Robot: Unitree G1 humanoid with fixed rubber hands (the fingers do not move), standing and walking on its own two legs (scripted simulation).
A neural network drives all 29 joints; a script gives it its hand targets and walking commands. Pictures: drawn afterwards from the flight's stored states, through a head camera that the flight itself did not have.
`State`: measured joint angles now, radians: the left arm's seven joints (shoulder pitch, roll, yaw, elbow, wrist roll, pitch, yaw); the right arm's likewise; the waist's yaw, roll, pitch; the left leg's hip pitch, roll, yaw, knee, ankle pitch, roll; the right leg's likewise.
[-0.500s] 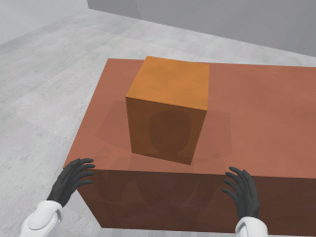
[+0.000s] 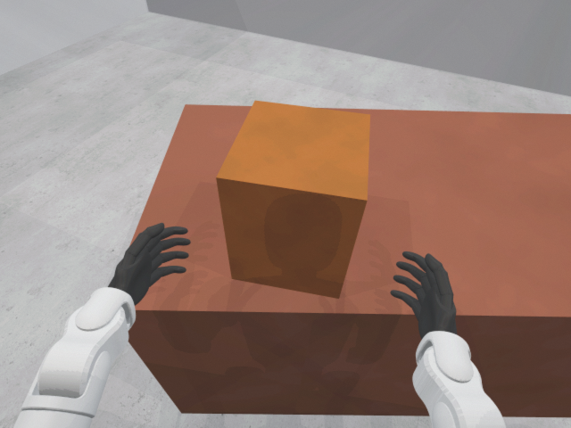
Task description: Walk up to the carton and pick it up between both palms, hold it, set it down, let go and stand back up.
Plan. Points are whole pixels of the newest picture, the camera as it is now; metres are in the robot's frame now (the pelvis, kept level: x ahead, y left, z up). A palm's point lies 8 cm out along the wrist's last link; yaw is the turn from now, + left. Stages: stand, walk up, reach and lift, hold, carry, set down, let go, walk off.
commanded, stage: reach and lift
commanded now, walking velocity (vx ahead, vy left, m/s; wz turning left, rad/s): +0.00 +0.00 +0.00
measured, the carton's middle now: (297, 200) +0.47 +0.03 +0.05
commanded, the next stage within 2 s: none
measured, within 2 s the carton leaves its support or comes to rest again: neither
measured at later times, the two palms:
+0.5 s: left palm (151, 204) +0.35 +0.22 +0.14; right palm (441, 258) +0.32 -0.16 +0.11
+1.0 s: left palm (176, 147) +0.43 +0.20 +0.18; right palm (462, 206) +0.38 -0.19 +0.15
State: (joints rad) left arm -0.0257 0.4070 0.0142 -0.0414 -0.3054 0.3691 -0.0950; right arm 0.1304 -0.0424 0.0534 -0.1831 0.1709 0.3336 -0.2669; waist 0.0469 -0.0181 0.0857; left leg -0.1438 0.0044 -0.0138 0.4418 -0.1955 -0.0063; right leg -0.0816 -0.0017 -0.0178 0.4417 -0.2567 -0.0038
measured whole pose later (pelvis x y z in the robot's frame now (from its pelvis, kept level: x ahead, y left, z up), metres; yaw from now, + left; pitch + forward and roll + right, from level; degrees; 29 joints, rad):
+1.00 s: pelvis +0.00 +0.00 +0.00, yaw +0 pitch -4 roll +0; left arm -0.82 0.46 0.07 0.62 -0.26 0.51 -0.09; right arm -0.65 -0.19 0.00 0.38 0.30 0.46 -0.30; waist -0.08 -0.02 0.08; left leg -0.18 0.00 -0.01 0.44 -0.20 -0.01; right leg -0.11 0.00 -0.02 0.44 -0.26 0.00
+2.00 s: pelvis +0.01 +0.00 +0.00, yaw +0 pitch +8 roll +0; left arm -1.11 0.45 0.00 1.34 -0.29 0.04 -0.05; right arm -1.06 -0.15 -0.01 1.11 0.31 0.13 -0.26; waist -0.13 -0.02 -0.07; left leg -0.41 0.01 -0.01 0.44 -0.17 -0.01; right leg -0.35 0.00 -0.02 0.44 -0.23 0.00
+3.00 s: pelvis +0.02 +0.00 +0.00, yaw +0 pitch +17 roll -1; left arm -1.10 0.30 0.26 1.40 0.11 -0.15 -0.04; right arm -0.98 0.11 -0.41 1.12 -0.20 -0.14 -0.25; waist -0.10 -0.02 -0.17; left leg -0.58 0.01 -0.01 0.44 -0.16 -0.01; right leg -0.52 0.00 -0.02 0.44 -0.21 0.00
